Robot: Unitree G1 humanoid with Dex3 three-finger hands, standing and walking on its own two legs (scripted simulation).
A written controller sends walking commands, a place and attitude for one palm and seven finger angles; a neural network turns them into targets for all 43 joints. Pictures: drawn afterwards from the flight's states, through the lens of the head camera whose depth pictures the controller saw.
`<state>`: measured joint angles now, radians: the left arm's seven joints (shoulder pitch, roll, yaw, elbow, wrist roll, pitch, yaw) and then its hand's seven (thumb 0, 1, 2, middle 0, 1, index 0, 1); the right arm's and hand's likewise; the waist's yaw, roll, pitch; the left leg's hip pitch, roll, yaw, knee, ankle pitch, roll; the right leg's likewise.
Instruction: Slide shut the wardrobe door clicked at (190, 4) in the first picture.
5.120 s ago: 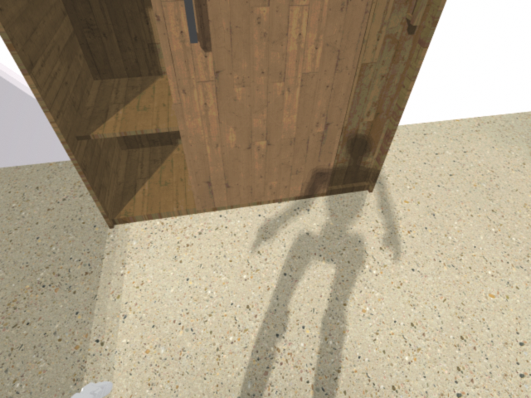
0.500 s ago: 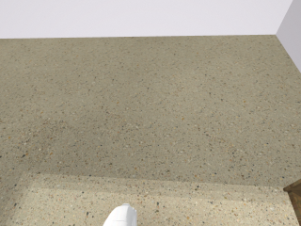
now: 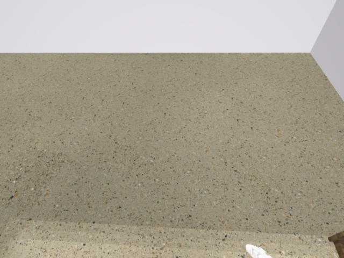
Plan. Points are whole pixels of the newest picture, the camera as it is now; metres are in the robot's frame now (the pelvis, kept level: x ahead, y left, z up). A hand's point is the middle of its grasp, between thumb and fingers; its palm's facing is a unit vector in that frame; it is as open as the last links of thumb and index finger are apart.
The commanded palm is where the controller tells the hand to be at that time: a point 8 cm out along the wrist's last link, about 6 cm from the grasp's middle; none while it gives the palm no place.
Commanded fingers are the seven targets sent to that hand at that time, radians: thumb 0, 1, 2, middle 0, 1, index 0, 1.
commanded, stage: turn to face it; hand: right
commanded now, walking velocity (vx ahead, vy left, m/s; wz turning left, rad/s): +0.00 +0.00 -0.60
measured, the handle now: out of the picture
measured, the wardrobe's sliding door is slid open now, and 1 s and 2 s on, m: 0.40 0.40 0.40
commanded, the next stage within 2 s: none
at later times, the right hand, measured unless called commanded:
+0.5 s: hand out of the picture +0.05 -0.23 -0.15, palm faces +0.28 +0.92 -0.27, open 7.4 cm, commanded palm none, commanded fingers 0.00 -0.90 -0.90 0.20 0.30 0.20 0.30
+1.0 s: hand out of the picture -0.06 -0.15 -0.15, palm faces +0.57 +0.78 -0.26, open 7.4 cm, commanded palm none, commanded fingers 0.00 -0.90 -0.90 0.20 0.30 0.20 0.30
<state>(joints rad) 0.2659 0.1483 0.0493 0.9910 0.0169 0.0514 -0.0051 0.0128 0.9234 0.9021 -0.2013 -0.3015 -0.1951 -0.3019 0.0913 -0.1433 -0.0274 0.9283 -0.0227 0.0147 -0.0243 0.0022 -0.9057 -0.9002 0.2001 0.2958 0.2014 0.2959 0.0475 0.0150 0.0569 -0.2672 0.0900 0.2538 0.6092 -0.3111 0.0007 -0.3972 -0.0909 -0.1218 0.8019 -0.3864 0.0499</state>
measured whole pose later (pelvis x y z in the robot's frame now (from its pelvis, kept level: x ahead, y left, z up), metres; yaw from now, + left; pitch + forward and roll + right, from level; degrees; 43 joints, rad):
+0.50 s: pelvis +0.02 +0.01 +0.02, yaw -15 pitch +3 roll +1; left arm 0.21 0.22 0.07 0.92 0.02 0.04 -0.01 0.01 0.90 0.90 -0.20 -0.30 -0.20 -0.30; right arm 0.16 -0.25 -0.08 0.92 -0.01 0.06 -0.02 0.01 -0.91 -0.90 0.19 0.29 0.19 0.29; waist 0.03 -0.01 0.05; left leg -0.41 0.04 0.00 0.86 -0.42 -0.09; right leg -0.33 0.06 0.07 0.47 -0.18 -0.05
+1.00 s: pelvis +0.03 +0.04 +0.01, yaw -35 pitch +1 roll -1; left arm 0.10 0.25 0.07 0.92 0.01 0.09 -0.04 0.01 0.91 0.90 -0.20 -0.30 -0.19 -0.30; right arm 0.28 -0.21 -0.03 0.90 -0.03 0.02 -0.02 0.00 -0.90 -0.90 0.20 0.30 0.20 0.30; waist -0.02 0.02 0.11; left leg -0.19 0.15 0.26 0.57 -0.38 -0.02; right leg -0.37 -0.04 -0.07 0.78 -0.42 0.06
